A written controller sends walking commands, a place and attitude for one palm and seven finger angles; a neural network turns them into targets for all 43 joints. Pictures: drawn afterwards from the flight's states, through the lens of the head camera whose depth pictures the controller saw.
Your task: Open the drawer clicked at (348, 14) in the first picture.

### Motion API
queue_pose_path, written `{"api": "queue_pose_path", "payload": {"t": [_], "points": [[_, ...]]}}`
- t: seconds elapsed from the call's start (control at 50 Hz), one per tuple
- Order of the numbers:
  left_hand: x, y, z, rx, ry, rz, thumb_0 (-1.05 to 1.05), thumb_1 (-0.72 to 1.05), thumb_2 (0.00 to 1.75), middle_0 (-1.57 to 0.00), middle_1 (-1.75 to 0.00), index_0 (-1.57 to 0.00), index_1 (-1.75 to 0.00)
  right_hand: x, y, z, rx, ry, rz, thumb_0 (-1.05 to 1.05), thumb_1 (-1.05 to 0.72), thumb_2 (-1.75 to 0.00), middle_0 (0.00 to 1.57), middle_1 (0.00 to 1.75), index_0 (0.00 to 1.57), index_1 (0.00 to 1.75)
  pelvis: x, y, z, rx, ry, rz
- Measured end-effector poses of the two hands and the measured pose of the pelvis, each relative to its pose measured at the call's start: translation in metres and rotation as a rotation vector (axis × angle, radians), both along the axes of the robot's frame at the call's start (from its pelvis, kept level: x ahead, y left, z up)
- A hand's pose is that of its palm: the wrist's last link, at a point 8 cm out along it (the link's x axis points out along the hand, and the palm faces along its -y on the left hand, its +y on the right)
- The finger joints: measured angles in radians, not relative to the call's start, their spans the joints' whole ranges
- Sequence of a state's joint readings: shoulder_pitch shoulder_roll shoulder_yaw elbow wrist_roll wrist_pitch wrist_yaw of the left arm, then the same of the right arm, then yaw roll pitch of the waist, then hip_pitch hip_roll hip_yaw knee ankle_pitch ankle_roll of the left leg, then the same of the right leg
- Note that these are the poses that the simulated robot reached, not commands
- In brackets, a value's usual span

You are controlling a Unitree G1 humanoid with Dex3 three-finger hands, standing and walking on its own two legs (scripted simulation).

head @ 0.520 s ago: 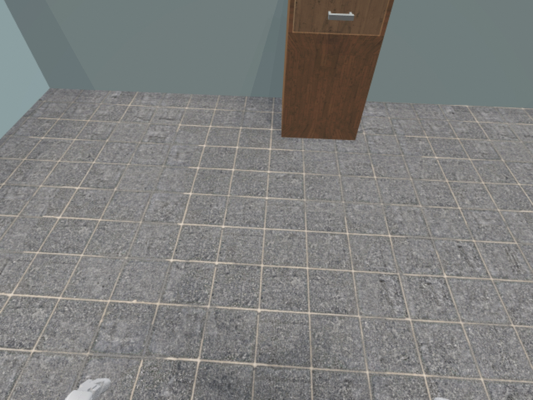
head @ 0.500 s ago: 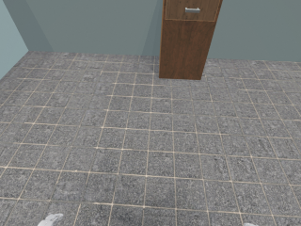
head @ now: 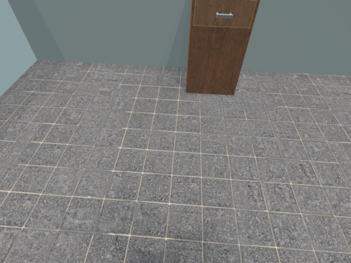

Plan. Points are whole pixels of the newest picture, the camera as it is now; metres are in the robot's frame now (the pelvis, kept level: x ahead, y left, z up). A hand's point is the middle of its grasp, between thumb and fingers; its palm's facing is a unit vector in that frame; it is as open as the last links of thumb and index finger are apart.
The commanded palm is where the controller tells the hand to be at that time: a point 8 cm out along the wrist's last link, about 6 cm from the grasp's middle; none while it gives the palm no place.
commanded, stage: stand and wait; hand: left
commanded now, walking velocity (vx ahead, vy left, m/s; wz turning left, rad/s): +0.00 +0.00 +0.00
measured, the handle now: (224, 15) +1.69 -0.24 -0.05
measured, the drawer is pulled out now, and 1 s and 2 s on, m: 0.00 0.00 0.00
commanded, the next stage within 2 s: look at it before walking up in 0.34 s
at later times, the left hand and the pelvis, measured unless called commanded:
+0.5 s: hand out of the picture +0.05 +0.24 -0.15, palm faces -0.02 -0.94 -0.33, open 7.4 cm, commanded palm none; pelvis -0.02 -0.01 +0.00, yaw +0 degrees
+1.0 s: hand out of the picture +0.06 +0.24 -0.16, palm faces -0.03 -0.94 -0.33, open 7.4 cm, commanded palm none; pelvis -0.01 +0.00 +0.00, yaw +0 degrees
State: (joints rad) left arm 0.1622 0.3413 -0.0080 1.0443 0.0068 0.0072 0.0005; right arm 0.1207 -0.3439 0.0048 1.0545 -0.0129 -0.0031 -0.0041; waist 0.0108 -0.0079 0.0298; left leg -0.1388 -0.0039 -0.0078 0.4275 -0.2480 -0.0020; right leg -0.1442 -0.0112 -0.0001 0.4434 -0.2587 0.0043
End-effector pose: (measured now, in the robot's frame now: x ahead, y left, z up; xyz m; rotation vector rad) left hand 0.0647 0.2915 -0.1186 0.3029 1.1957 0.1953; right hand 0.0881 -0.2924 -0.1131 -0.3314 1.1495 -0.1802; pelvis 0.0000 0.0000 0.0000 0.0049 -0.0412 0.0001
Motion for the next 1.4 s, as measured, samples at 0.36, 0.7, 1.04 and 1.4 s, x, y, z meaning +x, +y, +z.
{"api": "queue_pose_path", "payload": {"t": [0.36, 0.7, 1.04, 1.4], "points": [[-0.017, -0.006, 0.002, 0.001, 0.012, -0.007, 0.01, 0.90, 0.90, -0.20, -0.30, -0.21, -0.30, -0.044, -0.005, -0.006, 0.017, 0.067, -0.030, 0.01, -0.90, -0.90, 0.20, 0.30, 0.20, 0.30, -0.018, -0.005, 0.002, 0.000, -0.006, -0.004], [-0.021, -0.009, 0.000, -0.007, 0.033, -0.011, 0.00, 0.90, 0.90, -0.20, -0.30, -0.21, -0.30, -0.046, -0.005, -0.006, 0.018, 0.077, -0.035, 0.01, -0.90, -0.90, 0.20, 0.30, 0.20, 0.30, -0.019, -0.006, 0.003, -0.001, 0.006, -0.008], [-0.009, -0.006, 0.000, -0.005, 0.028, -0.009, 0.00, 0.90, 0.90, -0.20, -0.30, -0.21, -0.30, -0.025, -0.003, -0.002, 0.012, 0.055, -0.027, 0.01, -0.90, -0.90, 0.20, 0.30, 0.20, 0.30, -0.008, -0.005, 0.004, -0.001, 0.007, -0.008], [0.022, -0.081, -0.029, -0.097, 0.163, -0.094, 0.01, 0.90, 0.90, -0.20, -0.30, -0.20, -0.30, -0.078, 0.006, -0.053, 0.150, 0.178, -0.258, 0.01, -0.90, -0.90, 0.20, 0.30, 0.20, 0.30, 0.050, -0.038, -0.021, 0.012, 0.022, -0.181]]}}
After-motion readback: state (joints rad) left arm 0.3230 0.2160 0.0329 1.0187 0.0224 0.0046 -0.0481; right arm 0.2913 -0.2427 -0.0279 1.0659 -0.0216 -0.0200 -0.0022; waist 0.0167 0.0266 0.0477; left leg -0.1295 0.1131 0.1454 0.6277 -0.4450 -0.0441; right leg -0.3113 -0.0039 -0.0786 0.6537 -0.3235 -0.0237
